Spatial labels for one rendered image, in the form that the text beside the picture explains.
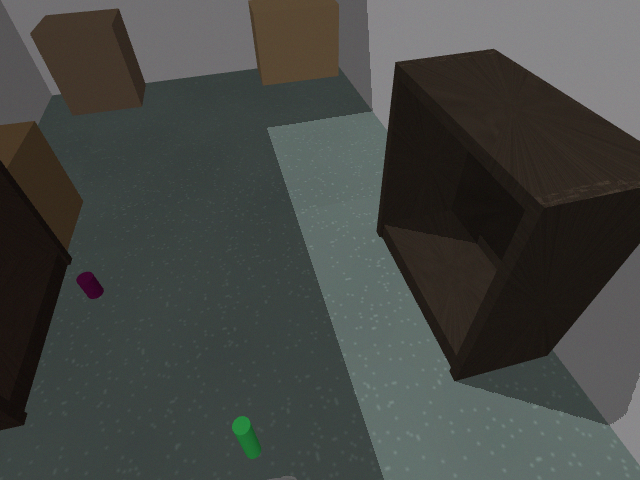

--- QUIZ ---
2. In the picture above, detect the bookshelf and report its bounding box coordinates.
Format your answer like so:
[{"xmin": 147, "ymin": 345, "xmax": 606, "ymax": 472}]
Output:
[
  {"xmin": 376, "ymin": 49, "xmax": 640, "ymax": 381},
  {"xmin": 0, "ymin": 160, "xmax": 72, "ymax": 430}
]

